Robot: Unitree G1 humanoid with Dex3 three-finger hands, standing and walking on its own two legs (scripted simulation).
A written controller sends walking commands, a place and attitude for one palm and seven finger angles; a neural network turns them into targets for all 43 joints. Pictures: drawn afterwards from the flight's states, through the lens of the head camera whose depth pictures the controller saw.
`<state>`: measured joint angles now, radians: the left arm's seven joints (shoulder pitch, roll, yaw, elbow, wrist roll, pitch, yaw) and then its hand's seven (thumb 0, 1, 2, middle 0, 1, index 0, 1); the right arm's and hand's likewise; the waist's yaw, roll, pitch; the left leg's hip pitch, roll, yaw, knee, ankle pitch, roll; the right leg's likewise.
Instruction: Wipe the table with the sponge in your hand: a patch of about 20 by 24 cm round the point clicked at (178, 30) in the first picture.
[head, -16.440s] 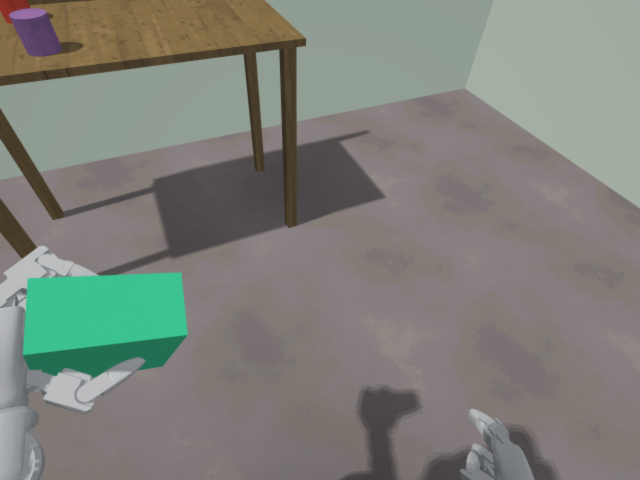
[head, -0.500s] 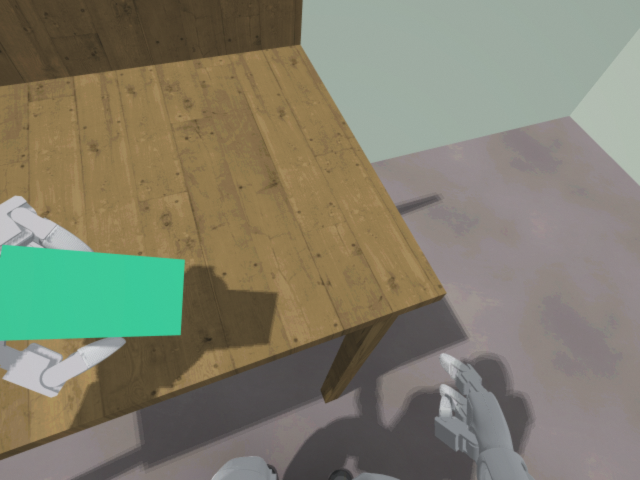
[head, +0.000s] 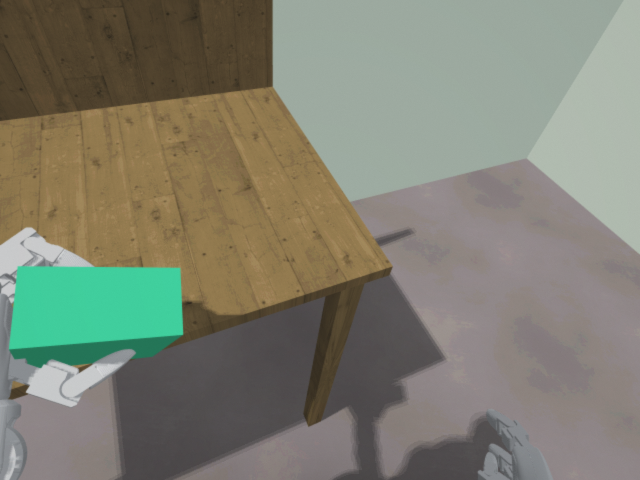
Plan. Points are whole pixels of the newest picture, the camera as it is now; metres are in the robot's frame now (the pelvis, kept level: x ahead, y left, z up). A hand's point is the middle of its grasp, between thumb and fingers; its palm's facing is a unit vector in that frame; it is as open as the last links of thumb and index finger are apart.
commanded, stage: come to a stop and stand still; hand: left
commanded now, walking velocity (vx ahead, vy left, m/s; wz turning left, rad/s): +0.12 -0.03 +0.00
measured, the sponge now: (121, 319) +0.23 +0.21 +0.14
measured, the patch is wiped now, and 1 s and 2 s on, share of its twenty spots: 0.00 0.00 0.00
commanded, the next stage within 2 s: look again from close up in 1.02 s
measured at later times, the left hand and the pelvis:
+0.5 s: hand (26, 301) +0.22 +0.28 +0.17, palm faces +0.40 -0.84 -0.36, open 10.1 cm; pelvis +0.02 +0.03 +0.00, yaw +3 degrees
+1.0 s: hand out of the picture +0.20 +0.33 +0.17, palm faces +0.46 -0.82 -0.33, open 10.1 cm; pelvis +0.01 +0.07 -0.01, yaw +4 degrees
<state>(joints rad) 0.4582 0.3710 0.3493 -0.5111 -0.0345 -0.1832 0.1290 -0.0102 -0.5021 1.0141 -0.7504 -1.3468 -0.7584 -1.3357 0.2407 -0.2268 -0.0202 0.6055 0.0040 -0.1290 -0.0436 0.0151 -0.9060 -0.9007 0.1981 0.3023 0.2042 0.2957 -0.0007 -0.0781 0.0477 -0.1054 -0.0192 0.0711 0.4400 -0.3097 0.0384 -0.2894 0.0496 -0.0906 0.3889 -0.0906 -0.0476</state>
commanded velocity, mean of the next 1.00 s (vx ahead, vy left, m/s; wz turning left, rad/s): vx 0.02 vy -0.01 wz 0.00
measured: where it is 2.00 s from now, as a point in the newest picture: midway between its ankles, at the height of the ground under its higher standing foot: outside the picture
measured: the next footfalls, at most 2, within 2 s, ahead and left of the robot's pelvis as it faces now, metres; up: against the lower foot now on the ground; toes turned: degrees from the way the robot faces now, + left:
right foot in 1.44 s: +0.04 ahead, -0.04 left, +0.00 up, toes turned -1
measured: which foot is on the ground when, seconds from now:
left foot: down 0.00-1.00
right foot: down 0.00-1.00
